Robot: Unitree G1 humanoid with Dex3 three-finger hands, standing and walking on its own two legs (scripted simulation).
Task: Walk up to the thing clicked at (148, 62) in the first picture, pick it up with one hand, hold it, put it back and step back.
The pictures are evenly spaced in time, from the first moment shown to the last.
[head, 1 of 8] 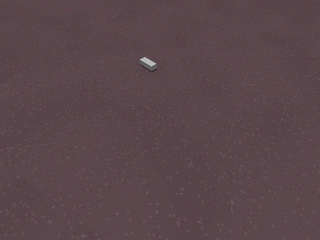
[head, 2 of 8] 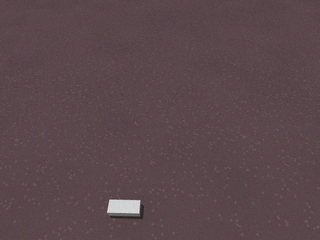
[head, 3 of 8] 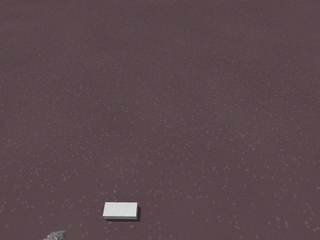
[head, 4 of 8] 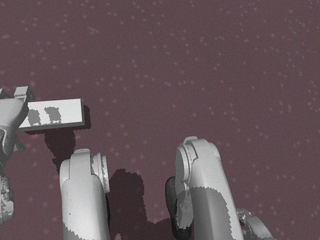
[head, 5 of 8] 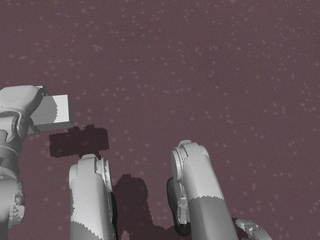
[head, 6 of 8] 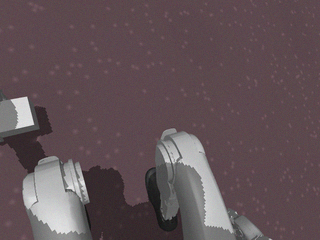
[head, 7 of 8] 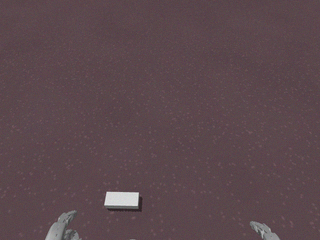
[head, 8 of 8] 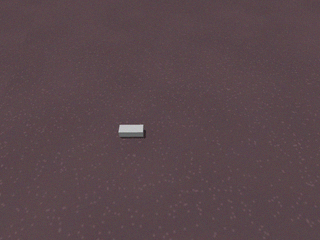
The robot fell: no
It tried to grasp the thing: yes
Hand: left
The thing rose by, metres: 0.69
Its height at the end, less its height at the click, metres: +0.00
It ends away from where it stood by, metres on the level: 0.01
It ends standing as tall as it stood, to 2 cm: yes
